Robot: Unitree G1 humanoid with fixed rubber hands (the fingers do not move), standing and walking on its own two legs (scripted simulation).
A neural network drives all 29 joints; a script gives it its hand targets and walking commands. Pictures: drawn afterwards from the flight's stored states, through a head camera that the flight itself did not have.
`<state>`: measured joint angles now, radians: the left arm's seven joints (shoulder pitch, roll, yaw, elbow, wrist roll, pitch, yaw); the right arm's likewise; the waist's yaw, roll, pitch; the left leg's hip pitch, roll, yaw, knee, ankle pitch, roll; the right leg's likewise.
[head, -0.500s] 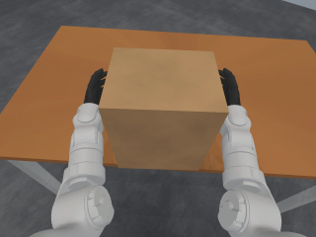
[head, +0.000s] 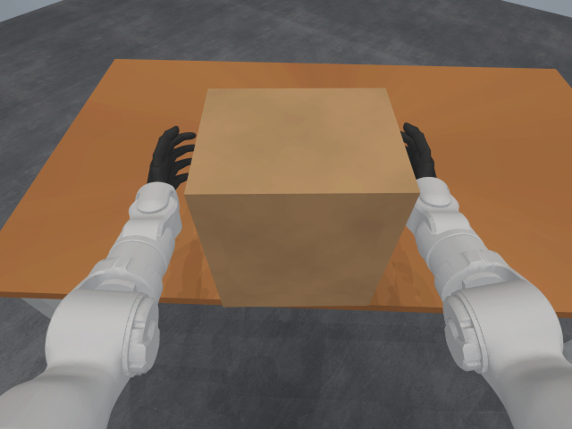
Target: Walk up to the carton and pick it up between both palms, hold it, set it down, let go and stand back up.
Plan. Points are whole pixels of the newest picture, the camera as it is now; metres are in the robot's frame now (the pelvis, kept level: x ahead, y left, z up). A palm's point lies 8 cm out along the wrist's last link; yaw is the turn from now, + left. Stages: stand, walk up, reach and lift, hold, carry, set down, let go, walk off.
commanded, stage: set down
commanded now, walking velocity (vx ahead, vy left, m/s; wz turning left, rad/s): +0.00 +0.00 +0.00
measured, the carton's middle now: (296, 208) +0.43 +0.02 +0.06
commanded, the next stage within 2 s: none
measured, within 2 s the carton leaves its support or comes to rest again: neither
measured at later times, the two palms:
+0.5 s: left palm (139, 153) +0.42 +0.23 +0.16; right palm (480, 148) +0.45 -0.20 +0.18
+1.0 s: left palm (98, 95) +0.42 +0.24 +0.25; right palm (514, 95) +0.45 -0.21 +0.25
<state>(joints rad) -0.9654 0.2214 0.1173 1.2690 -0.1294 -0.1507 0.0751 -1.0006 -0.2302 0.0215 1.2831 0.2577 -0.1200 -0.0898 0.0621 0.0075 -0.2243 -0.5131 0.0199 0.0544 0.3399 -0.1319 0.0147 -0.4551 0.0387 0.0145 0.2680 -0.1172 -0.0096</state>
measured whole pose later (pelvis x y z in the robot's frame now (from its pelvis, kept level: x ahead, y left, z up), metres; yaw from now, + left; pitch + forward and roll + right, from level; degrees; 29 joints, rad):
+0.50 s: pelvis -0.02 -0.01 -0.01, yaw +0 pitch +17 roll -1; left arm -1.10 0.37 -0.11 1.29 -0.38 -0.04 0.04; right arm -1.18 -0.40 0.17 1.37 0.45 0.02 0.02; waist 0.03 0.01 -0.26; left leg -0.59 0.03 0.04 0.43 -0.14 0.01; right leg -0.53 0.05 0.00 0.37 -0.13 -0.02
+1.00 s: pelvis -0.02 -0.01 +0.00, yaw +2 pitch +11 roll -1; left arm -1.17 0.49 -0.07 1.09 -0.41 0.27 0.03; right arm -1.25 -0.45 0.14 1.21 0.46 0.30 -0.02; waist 0.01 0.00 -0.20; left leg -0.40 0.03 0.01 0.34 -0.12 0.00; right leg -0.33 0.05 -0.02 0.26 -0.11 -0.03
